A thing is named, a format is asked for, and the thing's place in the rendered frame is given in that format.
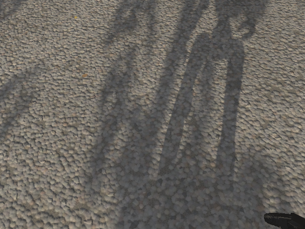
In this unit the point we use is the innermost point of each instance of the right robot hand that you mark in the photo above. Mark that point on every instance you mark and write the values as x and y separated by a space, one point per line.
285 221

